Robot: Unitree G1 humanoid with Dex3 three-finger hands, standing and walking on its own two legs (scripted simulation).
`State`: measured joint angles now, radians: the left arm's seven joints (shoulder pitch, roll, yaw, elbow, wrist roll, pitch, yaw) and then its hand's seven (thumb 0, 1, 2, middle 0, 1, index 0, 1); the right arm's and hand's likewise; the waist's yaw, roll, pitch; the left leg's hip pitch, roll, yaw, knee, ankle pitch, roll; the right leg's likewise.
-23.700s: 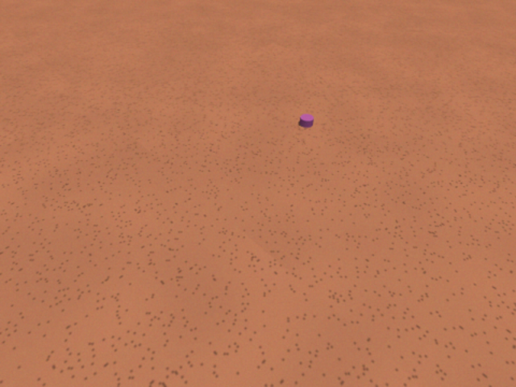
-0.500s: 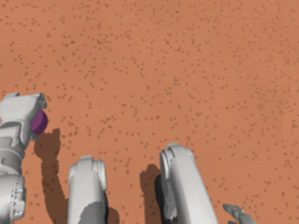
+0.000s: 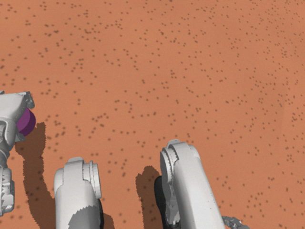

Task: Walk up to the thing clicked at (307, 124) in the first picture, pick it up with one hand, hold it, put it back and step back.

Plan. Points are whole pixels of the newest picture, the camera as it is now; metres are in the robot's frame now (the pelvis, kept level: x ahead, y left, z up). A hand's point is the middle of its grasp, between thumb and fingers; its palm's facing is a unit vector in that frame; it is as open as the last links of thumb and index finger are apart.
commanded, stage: crouch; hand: left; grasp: from above
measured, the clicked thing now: (13, 120) +0.45 +0.31 -0.18
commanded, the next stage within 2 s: lower in 0.06 s
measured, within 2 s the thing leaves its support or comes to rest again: neither
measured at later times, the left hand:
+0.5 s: hand (23, 125) +0.44 +0.30 -0.22, palm faces -0.47 -0.10 -0.88, open 10.8 cm
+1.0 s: hand (31, 126) +0.45 +0.30 -0.27, palm faces -0.47 -0.12 -0.88, open 10.8 cm
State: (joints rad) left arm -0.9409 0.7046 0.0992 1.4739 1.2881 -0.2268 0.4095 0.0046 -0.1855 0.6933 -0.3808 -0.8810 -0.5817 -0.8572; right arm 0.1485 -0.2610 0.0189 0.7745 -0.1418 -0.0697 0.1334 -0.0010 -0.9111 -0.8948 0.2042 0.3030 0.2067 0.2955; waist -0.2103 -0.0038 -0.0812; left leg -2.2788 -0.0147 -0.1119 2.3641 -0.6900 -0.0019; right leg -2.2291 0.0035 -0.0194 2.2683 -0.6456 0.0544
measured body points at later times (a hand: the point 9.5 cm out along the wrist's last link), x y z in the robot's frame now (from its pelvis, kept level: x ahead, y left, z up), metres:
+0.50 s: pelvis +0.00 +0.00 -0.03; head +0.25 +0.08 +0.34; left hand +0.46 +0.30 -0.17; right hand +0.05 -0.28 -0.12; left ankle +0.08 +0.12 -0.31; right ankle +0.11 -0.14 -0.31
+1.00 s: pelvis +0.01 +0.00 -0.05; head +0.27 +0.09 +0.30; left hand +0.47 +0.30 -0.22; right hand +0.04 -0.27 -0.13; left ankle +0.08 +0.12 -0.31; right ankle +0.11 -0.14 -0.31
